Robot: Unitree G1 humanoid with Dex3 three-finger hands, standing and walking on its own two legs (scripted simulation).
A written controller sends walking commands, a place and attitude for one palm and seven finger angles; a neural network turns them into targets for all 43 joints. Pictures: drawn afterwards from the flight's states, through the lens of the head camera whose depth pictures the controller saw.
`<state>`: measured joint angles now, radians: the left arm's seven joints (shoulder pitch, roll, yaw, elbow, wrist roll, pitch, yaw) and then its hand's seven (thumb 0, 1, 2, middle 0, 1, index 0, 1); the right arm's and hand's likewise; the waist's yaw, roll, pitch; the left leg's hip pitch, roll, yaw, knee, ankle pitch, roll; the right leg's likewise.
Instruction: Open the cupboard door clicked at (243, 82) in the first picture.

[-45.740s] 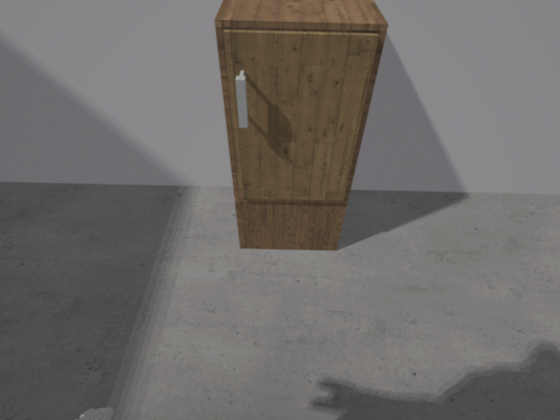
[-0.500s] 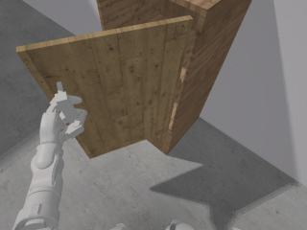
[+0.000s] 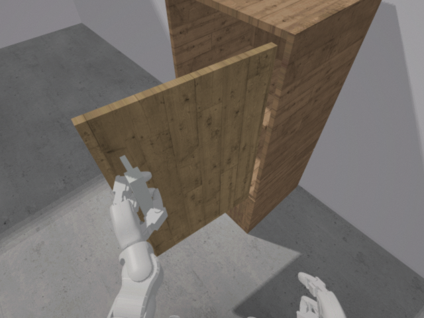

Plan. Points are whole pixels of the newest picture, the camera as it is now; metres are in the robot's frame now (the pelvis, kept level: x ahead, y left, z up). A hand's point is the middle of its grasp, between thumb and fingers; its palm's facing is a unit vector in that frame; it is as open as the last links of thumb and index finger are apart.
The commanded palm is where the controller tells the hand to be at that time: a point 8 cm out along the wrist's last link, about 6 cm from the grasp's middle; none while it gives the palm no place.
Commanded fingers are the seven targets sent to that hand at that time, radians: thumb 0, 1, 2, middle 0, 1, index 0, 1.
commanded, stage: pull the door open along its arc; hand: left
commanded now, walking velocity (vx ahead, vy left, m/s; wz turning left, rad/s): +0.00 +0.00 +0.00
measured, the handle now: (138, 188) +0.35 +0.16 +0.05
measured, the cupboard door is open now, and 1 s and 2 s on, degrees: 82 90 91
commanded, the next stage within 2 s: open thumb and fingers to let go in 0.14 s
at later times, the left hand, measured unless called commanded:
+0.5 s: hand (177, 226) +0.27 +0.08 +0.05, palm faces +0.42 -0.91 -0.02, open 7.4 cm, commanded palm +0.23 +0.12 +0.05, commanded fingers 0.00 -0.08 0.48 -0.33 -1.25 -0.33 -1.25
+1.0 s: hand (172, 226) +0.27 +0.08 +0.05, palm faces +0.36 -0.93 -0.02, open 14.7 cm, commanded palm +0.23 +0.12 +0.05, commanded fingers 0.00 -0.50 0.30 -0.16 -0.35 -0.16 -0.35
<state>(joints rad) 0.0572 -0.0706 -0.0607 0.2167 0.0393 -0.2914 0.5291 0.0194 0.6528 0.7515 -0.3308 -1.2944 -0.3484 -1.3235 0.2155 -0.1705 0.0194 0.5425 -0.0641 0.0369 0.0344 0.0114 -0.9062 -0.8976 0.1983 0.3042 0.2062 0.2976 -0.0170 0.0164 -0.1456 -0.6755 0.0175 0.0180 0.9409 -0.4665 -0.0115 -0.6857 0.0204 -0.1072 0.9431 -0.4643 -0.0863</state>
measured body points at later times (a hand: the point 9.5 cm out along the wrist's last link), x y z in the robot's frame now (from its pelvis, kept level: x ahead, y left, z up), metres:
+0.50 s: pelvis -0.01 -0.02 +0.00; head +0.02 -0.04 +0.45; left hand +0.25 +0.12 +0.05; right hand +0.18 -0.23 -0.10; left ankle +0.00 +0.13 -0.68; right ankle +0.00 -0.06 -0.68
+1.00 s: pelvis -0.01 +0.01 +0.00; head +0.01 +0.00 +0.44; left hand +0.25 +0.13 +0.05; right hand +0.16 -0.20 -0.10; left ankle +0.00 +0.13 -0.68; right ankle +0.00 -0.06 -0.68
